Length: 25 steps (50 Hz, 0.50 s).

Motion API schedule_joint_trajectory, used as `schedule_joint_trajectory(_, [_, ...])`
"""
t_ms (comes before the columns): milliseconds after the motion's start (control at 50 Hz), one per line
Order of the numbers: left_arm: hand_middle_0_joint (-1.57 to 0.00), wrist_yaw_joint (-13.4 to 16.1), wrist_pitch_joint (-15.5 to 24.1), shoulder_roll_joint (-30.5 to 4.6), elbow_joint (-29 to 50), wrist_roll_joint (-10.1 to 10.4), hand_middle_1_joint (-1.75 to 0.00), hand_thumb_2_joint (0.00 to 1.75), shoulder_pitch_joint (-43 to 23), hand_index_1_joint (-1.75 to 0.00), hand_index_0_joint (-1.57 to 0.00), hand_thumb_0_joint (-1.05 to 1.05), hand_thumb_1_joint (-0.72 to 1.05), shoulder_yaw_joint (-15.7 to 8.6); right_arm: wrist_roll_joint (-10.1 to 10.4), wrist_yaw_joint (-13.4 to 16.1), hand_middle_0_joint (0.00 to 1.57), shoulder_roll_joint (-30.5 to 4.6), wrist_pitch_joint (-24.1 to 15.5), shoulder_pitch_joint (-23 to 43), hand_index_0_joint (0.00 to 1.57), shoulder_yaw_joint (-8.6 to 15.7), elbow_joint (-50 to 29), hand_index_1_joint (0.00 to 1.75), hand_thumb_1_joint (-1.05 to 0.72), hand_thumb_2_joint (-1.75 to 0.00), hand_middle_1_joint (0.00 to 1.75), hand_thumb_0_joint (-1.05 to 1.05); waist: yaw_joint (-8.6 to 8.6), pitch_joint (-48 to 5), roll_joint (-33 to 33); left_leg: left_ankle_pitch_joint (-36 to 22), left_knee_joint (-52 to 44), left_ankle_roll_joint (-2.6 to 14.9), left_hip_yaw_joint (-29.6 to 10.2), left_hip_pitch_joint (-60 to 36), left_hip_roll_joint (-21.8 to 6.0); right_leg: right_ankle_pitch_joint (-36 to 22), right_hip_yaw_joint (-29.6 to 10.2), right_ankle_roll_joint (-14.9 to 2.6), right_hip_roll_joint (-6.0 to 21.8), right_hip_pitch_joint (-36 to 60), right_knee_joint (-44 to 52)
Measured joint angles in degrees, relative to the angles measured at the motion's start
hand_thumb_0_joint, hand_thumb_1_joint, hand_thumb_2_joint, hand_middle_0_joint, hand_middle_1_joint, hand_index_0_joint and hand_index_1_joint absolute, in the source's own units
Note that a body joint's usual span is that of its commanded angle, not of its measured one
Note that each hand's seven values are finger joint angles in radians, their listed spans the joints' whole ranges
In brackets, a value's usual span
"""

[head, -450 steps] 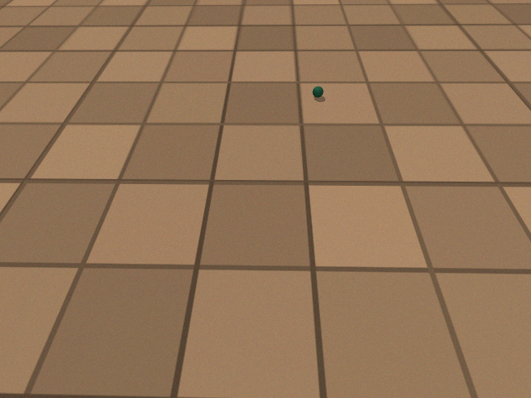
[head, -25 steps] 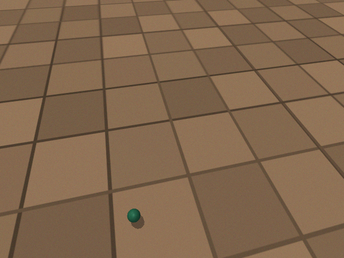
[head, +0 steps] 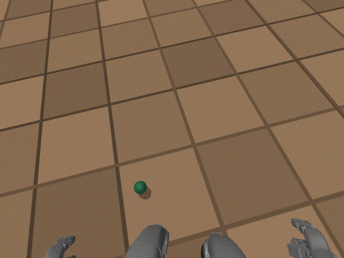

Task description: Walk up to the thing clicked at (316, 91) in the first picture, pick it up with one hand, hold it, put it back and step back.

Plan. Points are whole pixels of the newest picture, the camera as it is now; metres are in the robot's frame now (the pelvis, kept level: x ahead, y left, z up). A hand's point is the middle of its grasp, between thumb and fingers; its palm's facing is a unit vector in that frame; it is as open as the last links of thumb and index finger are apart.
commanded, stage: walk up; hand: left
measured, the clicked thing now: (140, 187) +0.47 +0.25 -0.72
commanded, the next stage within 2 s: none
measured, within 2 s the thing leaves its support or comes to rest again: neither
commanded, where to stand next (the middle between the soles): +0.08 +0.01 m, yaw +0 degrees
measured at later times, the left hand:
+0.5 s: hand out of the picture +0.04 +0.26 -0.13, palm faces +0.03 -0.93 -0.36, open 7.4 cm
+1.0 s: hand (75, 253) +0.13 +0.27 -0.12, palm faces -0.01 -0.93 -0.37, open 7.4 cm
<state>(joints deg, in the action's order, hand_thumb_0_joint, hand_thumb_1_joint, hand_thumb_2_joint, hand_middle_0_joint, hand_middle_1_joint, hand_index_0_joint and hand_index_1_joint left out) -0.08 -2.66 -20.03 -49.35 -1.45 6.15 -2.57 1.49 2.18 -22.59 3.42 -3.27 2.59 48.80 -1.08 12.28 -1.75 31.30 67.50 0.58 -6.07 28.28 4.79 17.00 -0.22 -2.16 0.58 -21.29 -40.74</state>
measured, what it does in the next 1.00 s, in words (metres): steps on the spot: left foot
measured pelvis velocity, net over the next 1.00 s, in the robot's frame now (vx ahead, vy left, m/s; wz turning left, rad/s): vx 0.03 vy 0.01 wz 0.03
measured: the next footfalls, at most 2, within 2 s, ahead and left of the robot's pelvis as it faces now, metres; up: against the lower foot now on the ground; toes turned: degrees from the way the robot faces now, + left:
left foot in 0.16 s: +0.01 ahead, +0.12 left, +0.00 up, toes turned +3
left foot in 1.68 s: +0.18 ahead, +0.14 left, +0.00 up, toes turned -1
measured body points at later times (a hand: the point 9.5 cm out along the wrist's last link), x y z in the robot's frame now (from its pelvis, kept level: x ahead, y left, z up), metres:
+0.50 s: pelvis +0.00 +0.00 +0.01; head +0.01 -0.01 +0.46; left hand +0.04 +0.31 -0.11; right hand +0.09 -0.32 -0.11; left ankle -0.03 +0.11 -0.72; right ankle +0.05 -0.12 -0.72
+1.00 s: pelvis +0.03 +0.01 +0.02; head +0.05 +0.01 +0.47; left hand +0.13 +0.32 -0.10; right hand +0.14 -0.29 -0.10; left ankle -0.03 +0.11 -0.72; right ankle +0.05 -0.12 -0.72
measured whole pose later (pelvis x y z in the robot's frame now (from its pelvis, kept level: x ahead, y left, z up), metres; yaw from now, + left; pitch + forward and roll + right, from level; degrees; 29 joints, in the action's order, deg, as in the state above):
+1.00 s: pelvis +0.03 +0.01 +0.02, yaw +2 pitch -2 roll +0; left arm 0.2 2.0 -20.7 -60.5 -0.2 4.3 0.7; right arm -0.2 -0.4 -21.0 -0.2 -5.2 1.8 59.3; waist 0.4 3.9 -0.4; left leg 18.7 25.0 1.4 2.0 4.0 1.1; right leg 13.9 -2.3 0.7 0.4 -11.6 -27.8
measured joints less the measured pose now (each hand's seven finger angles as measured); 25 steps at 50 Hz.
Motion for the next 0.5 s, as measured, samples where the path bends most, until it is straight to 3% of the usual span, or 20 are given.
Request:
schedule_joint_trajectory(60, [-0.2,0.08,0.05,0.67,1.45,-1.02,-0.3,0.9,-0.51,-0.3,-0.2,0.01,0.91,-0.1,-0.27,-0.33,0.2,-0.15,-1.39,-2.37,0.2,-0.36,0.88,0.3,-0.9,-0.9,0.3,0.0,-0.2,-1.52,0.21,-2.02,-2.18,-1.17,1.03,-2.65,-0.44,-1.63,0.45,-0.35,0.4,-0.53,2.08])
schedule_joint_trajectory(140, [-0.2,-0.89,1.03,0.46,2.76,-1.44,-0.3,0.9,0.72,-0.3,-0.2,0.01,0.91,-0.02,-1.86,-1.59,0.2,0.03,-2.24,-7.36,0.2,-0.77,4.18,0.3,-0.9,-0.9,0.3,0.0,0.06,-5.39,1.18,-0.53,-23.12,-1.11,4.65,-12.09,-2.87,-1.63,2.64,-0.76,1.07,-0.55,2.78])
schedule_joint_trajectory(200, [-0.2,-1.24,1.0,-0.91,1.74,-0.51,-0.3,0.9,2.36,-0.3,-0.2,0.0,0.91,-0.08,-3.33,-1.96,0.2,1.09,-3.1,-9.87,0.2,-0.49,6.52,0.3,-0.9,-0.9,0.3,0.0,0.34,-6.7,4.21,-11.21,-35.2,0.17,6.39,-17.91,-1.74,0.3,1.99,0.52,2.49,-0.33,1.02])
schedule_joint_trajectory(260, [-0.2,-1.47,0.86,-1.41,-1.73,0.0,-0.3,0.9,4.81,-0.3,-0.2,0.0,0.91,-0.16,-3.7,-2.58,0.2,1.25,-3.73,-12.07,0.21,-0.95,7.3,0.3,-0.9,-0.9,0.3,0.0,1.76,-9.02,4.27,-11.38,-36.56,1.02,5.75,-18.75,-2.44,6.39,0.29,1.2,0.73,0.09,-0.72])
schedule_joint_trajectory(300, [-0.2,-1.71,1.52,-1.94,-3.53,0.32,-0.3,0.9,5.89,-0.3,-0.2,0.01,0.91,-0.31,-3.67,-2.74,0.2,1.34,-4.2,-12.51,0.21,-1.38,7.51,0.3,-0.9,-0.9,0.3,0.0,1.89,-9.22,4.43,-11.66,-37.31,0.19,5.8,-19.47,-3.09,4.83,-0.42,1.08,0.4,1.96,2.62])
schedule_joint_trajectory(360, [-0.2,-1.25,2.99,-1.5,-6.02,0.35,-0.3,0.9,6.74,-0.29,-0.2,0.01,0.91,-0.13,-3.12,-3.05,0.2,0.76,-3.81,-11.85,0.21,-1.36,7.45,0.3,-0.9,-0.9,0.3,0.0,1.77,-8.36,2.37,-10.23,-35.22,-0.93,5.45,-19.7,-5.3,-4.37,0.54,1.1,-1.29,5.3,8.75])
schedule_joint_trajectory(460, [-0.2,-1.01,4.12,-0.55,-7.18,0.21,-0.3,0.9,7.33,-0.3,-0.2,0.01,0.91,1.11,-2.67,-2.83,0.2,-0.19,-3.01,-10.33,0.2,-0.91,7.24,0.3,-0.9,-0.9,0.3,0.0,1.49,-9.0,0.53,-4.61,-31.63,1.33,4.78,-16.98,-4.71,-3.02,1.39,0.81,-1.03,5.45,8.76])
schedule_joint_trajectory(500, [-0.2,-1.06,4.08,-0.41,-7.38,0.16,-0.3,0.9,7.05,-0.3,-0.2,0.01,0.91,1.46,-2.74,-2.91,0.2,-0.43,-3.54,-9.73,0.2,-0.69,7.48,0.3,-0.9,-0.9,0.3,0.0,1.13,-9.22,0.43,-9.03,-33.81,1.24,5.4,-17.35,-4.35,-2.7,1.23,1.35,-0.28,5.34,8.43])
